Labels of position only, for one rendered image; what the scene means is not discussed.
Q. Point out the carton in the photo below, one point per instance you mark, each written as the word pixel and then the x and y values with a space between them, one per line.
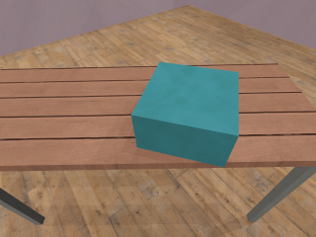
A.
pixel 189 112

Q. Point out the table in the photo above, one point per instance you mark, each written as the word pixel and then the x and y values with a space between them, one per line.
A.
pixel 79 118

